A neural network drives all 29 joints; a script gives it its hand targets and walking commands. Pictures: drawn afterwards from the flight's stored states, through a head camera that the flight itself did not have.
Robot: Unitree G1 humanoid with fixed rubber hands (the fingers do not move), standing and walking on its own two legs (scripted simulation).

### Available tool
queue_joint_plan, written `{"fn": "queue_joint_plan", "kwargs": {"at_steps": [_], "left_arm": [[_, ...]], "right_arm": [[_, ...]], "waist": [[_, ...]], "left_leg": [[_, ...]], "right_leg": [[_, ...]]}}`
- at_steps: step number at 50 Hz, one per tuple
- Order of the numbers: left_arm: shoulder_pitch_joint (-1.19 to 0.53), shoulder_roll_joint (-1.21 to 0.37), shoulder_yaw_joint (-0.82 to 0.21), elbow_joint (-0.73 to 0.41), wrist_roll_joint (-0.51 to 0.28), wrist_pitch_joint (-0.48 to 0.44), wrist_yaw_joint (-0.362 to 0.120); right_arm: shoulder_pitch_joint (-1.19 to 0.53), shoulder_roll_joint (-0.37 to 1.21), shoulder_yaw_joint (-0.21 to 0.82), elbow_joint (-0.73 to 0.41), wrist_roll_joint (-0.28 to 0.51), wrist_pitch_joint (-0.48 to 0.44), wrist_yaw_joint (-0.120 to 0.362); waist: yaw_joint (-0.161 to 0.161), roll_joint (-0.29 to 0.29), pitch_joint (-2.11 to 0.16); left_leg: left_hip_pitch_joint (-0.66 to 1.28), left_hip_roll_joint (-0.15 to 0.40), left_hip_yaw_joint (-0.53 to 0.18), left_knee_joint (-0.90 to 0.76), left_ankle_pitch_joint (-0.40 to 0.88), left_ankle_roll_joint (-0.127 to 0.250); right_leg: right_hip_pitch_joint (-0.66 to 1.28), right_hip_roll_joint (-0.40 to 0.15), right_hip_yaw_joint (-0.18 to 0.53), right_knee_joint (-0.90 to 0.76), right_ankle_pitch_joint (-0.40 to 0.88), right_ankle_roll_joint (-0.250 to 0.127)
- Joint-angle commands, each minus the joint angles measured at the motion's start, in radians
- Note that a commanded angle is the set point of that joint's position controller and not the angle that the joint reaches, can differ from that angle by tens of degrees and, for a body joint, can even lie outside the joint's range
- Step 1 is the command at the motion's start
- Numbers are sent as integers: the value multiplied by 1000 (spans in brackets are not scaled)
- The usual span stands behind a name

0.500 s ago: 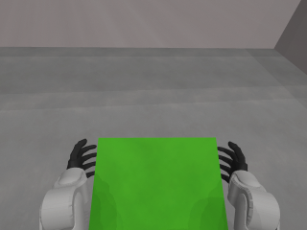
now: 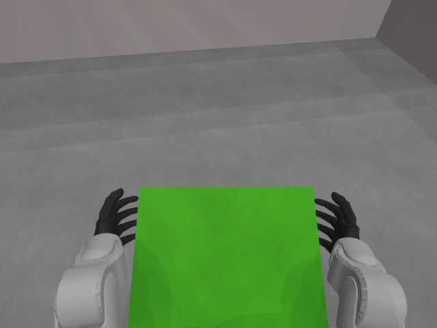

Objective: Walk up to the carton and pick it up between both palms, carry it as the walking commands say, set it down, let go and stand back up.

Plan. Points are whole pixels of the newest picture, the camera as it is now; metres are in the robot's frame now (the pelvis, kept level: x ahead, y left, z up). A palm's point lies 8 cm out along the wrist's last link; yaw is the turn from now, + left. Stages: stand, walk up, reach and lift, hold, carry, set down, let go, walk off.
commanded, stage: carry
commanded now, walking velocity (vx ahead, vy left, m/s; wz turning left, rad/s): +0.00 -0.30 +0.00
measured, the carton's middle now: (225, 252) +0.26 -0.01 +0.00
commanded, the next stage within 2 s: none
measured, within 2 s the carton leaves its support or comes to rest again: neither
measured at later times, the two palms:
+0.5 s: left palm (251, 251) +0.23 -0.04 +0.09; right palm out of the picture +0.21 -0.39 +0.08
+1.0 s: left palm (365, 265) +0.20 -0.19 +0.11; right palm out of the picture +0.20 -0.55 +0.12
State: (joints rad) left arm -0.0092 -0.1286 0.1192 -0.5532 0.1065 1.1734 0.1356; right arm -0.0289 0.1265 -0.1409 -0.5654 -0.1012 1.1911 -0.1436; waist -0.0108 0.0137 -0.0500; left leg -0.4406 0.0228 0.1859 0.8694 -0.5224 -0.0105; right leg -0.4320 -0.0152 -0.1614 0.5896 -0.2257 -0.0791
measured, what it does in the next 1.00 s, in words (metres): steps to the right: left foot, then right foot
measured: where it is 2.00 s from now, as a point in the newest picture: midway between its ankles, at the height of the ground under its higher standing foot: outside the picture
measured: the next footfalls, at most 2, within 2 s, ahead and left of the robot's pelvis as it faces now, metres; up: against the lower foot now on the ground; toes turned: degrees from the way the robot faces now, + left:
left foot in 0.04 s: +0.03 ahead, +0.05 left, +0.00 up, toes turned +12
right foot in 0.42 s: +0.05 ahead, -0.34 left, +0.00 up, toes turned -8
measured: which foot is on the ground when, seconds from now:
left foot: up 0.00-0.02, down 0.04-0.42, up 0.44-0.68, down 0.70-1.00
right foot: down 0.00-0.04, up 0.06-0.40, down 0.42-0.70, up 0.72-1.00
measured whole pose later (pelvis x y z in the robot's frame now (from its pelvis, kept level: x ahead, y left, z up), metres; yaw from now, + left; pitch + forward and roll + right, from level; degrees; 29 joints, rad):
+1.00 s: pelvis -0.05 -0.37 +0.01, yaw -1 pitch +4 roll -3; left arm -0.05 -0.13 0.11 -0.58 0.11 1.21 0.16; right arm -0.04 0.13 -0.15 -0.57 -0.11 1.18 -0.12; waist 0.00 0.01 -0.06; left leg -0.32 0.21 0.14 0.51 -0.23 -0.07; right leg -0.52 -0.10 -0.03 0.80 -0.32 0.06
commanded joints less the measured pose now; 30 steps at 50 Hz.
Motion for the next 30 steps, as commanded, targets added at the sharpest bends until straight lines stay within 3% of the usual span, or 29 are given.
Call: {"fn": "queue_joint_plan", "kwargs": {"at_steps": [1, 2, 3, 4, 5, 6, 7, 8, 9, 13, 17, 19, 20, 21, 22, 23, 24, 25, 26, 28, 30], "left_arm": [[-370, -862, -758, -67, -393, 18, -237], [-384, -848, -766, -64, -398, 25, -234], [-374, -828, -772, -52, -389, 38, -232], [-421, -818, -784, -60, -387, 41, -233], [-468, -840, -796, -65, -400, 38, -235], [-495, -870, -801, -66, -407, 35, -241], [-506, -887, -794, -55, -408, 32, -246], [-507, -900, -794, -62, -411, 30, -249], [-516, -909, -804, -77, -420, 27, -247], [-455, -889, -795, -71, -409, 37, -225], [-399, -841, -765, -65, -394, 56, -217], [-358, -823, -748, -50, -392, 63, -220], [-329, -808, -736, -39, -392, 64, -222], [-337, -802, -726, -40, -392, 63, -228], [-365, -788, -721, -47, -400, 59, -233], [-364, -824, -719, -62, -418, 54, -240], [-354, -844, -708, -44, -406, 48, -247], [-373, -873, -711, -47, -400, 34, -252], [-408, -900, -709, -57, -399, 17, -255], [-435, -933, -718, -82, -397, -6, -259], [-409, -915, -735, -90, -395, -10, -252]], "right_arm": [[-364, 801, 747, -31, 392, 13, 259], [-358, 791, 731, -15, 387, 16, 261], [-341, 771, 715, 21, 375, 20, 262], [-323, 785, 700, 45, 377, 18, 265], [-344, 813, 696, 38, 378, 14, 270], [-378, 828, 693, 20, 374, 8, 277], [-411, 844, 699, 6, 378, 1, 281], [-417, 851, 698, -7, 378, -4, 283], [-421, 852, 696, -23, 382, -8, 283], [-398, 804, 691, -55, 384, 4, 273], [-373, 776, 706, -63, 381, 23, 261], [-372, 776, 723, -65, 379, 31, 253], [-367, 779, 731, -63, 376, 35, 249], [-361, 777, 735, -54, 371, 40, 246], [-355, 772, 758, -79, 373, 46, 244], [-390, 799, 782, -82, 391, 46, 248], [-423, 829, 799, -64, 408, 42, 255], [-471, 863, 820, -77, 433, 31, 264], [-511, 890, 835, -94, 452, 18, 271], [-533, 902, 837, -122, 460, 0, 272], [-484, 868, 813, -108, 439, -4, 266]], "waist": [[4, -139, -323], [-7, -1, -316], [3, 291, -284], [2, 259, -188], [5, 129, -165], [8, 50, -130], [6, 41, -107], [4, 86, -106], [3, 130, -112], [-1, 202, -178], [-2, 277, -210], [20, 255, -247], [27, 147, -284], [25, -49, -256], [10, -429, -256], [12, -443, -281], [19, -341, -271], [22, -276, -261], [22, -261, -256], [21, -228, -246], [25, -225, -269]], "left_leg": [[239, 36, -13, -407, 170, 30], [425, 173, -168, -559, 264, 30], [545, 530, -590, -617, 405, 130], [465, 635, -672, -619, 548, 205], [396, 565, -567, -585, 527, 197], [322, 490, -439, -584, 409, 165], [282, 417, -318, -585, 366, 138], [272, 353, -232, -573, 399, 111], [264, 319, -190, -559, 452, 97], [309, 330, -163, -514, 686, 98], [269, 337, -135, -463, 681, 56], [233, 330, -110, -358, 683, 18], [179, 276, -63, -226, 633, -23], [25, 206, -21, -77, 183, -58], [-221, 44, 57, 144, -197, -92], [-197, 51, -72, 347, -250, -70], [-179, 52, -105, 426, -184, -56], [-142, 58, -97, 445, -102, -48], [-125, 61, -73, 418, -35, -41], [-88, 38, -43, 274, -10, -28], [-23, 18, -32, 88, -24, -6]], "right_leg": [[157, -213, 197, -121, 268, -113], [-19, -164, 167, -20, 152, -38], [-302, -68, 98, 209, -188, 79], [-411, -36, 181, 438, -304, 110], [-356, -73, 265, 550, -256, 114], [-322, -82, 261, 604, -198, 114], [-310, -83, 228, 615, -143, 115], [-288, -82, 200, 579, -109, 120], [-266, -67, 171, 534, -104, 127], [-191, -68, 106, 355, -125, 145], [-42, -48, 41, 111, -98, 142], [106, -37, -1, -108, -11, 122], [241, -27, -2, -199, -9, 122], [324, -135, 95, -273, 106, 106], [406, -377, 406, -266, 469, -15], [343, -363, 356, -186, 544, -95], [299, -313, 273, -176, 505, -100], [251, -266, 170, -170, 424, -87], [239, -234, 122, -164, 347, -80], [225, -209, 119, -173, 238, -88], [221, -230, 170, -177, 259, -116]]}}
